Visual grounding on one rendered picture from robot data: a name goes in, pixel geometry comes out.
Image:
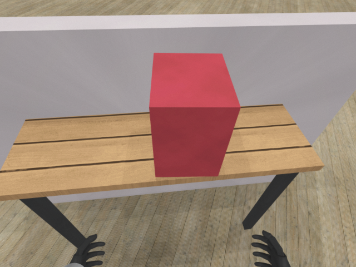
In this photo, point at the table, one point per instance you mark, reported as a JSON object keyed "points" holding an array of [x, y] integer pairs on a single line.
{"points": [[80, 154]]}

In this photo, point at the robot left hand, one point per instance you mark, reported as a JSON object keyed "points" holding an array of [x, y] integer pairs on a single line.
{"points": [[82, 255]]}

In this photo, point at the carton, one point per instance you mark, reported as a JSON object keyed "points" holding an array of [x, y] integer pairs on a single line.
{"points": [[193, 110]]}

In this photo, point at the robot right hand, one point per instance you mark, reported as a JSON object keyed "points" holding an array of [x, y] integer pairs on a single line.
{"points": [[276, 256]]}

